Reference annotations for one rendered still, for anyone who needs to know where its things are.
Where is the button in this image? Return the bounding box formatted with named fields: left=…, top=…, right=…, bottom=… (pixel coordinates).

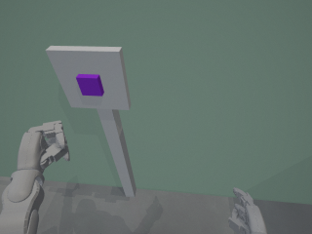
left=76, top=74, right=104, bottom=97

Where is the right robot hand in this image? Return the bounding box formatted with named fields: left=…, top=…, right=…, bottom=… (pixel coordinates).
left=228, top=187, right=268, bottom=234

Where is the panel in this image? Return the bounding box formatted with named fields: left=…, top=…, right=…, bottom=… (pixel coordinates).
left=45, top=46, right=137, bottom=198

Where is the left robot forearm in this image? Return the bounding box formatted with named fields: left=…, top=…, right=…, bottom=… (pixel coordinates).
left=0, top=169, right=45, bottom=234

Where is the left robot hand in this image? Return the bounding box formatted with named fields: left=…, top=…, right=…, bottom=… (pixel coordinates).
left=17, top=120, right=70, bottom=174

